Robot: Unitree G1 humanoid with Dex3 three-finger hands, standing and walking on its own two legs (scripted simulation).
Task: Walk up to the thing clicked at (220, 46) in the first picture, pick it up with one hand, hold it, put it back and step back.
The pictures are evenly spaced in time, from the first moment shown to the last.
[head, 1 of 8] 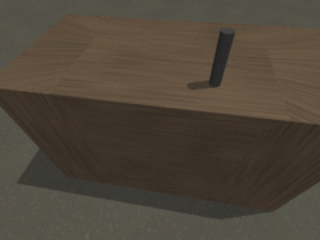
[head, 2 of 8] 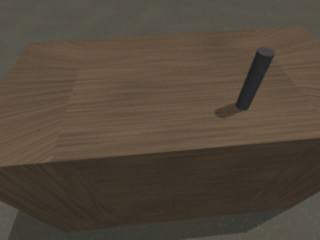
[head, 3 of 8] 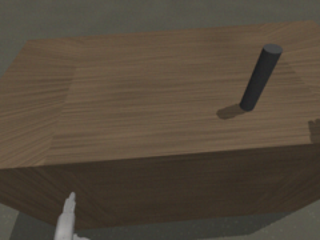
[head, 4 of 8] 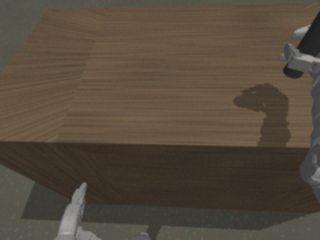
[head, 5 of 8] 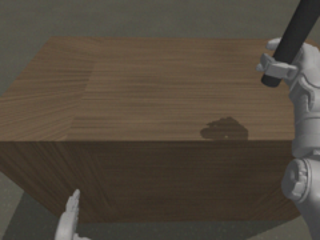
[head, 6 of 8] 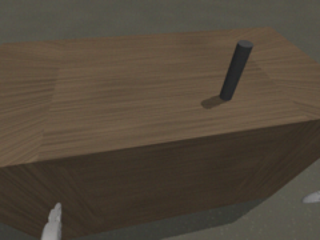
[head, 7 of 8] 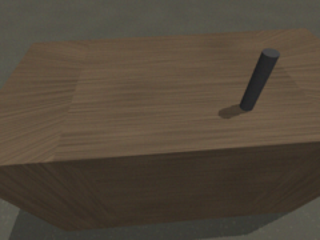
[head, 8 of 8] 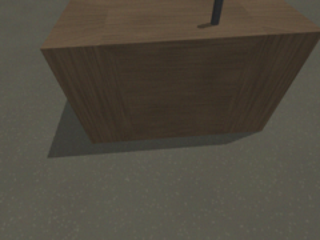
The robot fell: no
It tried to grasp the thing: yes
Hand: right
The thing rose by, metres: 0.24
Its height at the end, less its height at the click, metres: +0.00
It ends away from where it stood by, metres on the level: 0.01
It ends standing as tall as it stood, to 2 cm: yes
